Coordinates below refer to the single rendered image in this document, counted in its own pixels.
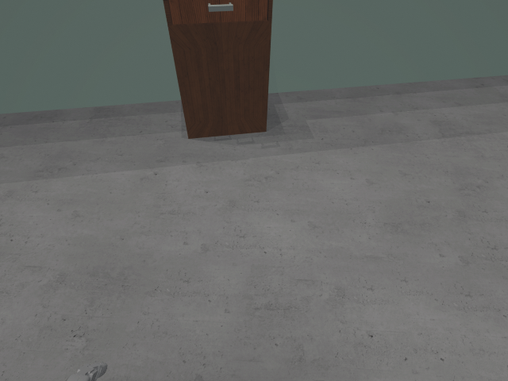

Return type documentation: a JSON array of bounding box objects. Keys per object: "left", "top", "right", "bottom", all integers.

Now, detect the robot left hand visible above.
[{"left": 66, "top": 363, "right": 107, "bottom": 381}]

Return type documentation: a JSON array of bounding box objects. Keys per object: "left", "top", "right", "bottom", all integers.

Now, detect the handle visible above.
[{"left": 208, "top": 2, "right": 233, "bottom": 12}]

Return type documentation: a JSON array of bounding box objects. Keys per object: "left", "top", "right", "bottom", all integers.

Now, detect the drawer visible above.
[{"left": 169, "top": 0, "right": 267, "bottom": 25}]

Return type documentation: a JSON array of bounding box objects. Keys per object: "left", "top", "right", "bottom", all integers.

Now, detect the cabinet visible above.
[{"left": 164, "top": 0, "right": 273, "bottom": 139}]

